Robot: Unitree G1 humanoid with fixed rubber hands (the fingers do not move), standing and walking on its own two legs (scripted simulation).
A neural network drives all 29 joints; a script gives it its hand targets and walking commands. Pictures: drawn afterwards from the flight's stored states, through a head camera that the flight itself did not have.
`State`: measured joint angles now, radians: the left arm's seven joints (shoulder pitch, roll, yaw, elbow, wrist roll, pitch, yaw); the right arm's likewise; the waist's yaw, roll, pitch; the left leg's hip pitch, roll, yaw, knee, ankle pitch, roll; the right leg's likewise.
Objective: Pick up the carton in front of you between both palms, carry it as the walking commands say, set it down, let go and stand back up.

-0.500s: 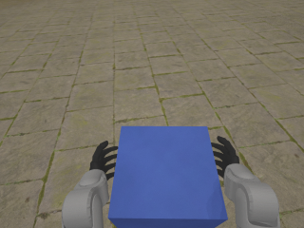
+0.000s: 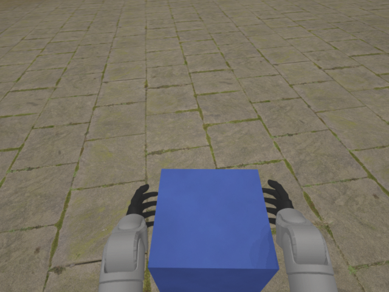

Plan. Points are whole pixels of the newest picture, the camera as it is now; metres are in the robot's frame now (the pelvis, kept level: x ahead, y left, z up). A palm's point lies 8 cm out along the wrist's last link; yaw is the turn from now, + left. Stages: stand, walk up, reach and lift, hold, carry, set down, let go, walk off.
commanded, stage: carry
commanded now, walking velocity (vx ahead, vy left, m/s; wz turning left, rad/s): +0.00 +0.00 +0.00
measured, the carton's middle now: (208, 237) +0.26 +0.00 -0.04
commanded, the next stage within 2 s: hold in 0.46 s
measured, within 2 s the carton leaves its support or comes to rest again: neither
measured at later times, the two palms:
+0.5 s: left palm (137, 220) +0.27 +0.15 +0.04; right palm (281, 215) +0.27 -0.15 +0.04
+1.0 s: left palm (133, 241) +0.22 +0.15 +0.05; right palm (292, 234) +0.22 -0.15 +0.05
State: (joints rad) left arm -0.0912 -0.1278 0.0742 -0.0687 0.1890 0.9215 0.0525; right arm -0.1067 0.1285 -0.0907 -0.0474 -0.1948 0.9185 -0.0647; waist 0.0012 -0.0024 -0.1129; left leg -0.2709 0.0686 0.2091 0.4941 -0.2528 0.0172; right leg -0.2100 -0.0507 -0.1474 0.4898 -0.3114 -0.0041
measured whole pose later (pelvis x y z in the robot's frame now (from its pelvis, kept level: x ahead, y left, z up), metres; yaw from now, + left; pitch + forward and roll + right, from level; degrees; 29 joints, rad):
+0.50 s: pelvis -0.01 +0.00 +0.00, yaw +0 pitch +0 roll +0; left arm -0.17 -0.14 0.13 0.11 0.23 0.72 0.03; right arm -0.19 0.14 -0.16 0.14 -0.23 0.72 -0.04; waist 0.00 0.00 -0.04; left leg -0.24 0.05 0.17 0.46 -0.17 0.03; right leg -0.19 -0.04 -0.12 0.47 -0.28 -0.01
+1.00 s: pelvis -0.06 -0.01 +0.00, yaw +0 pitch -9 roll +0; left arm -0.26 -0.15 0.22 0.25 0.30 0.73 -0.01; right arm -0.28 0.16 -0.24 0.30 -0.29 0.71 0.01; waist 0.00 -0.02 0.05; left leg -0.09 0.01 0.03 0.39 -0.13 0.01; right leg -0.05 0.00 -0.02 0.42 -0.21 -0.01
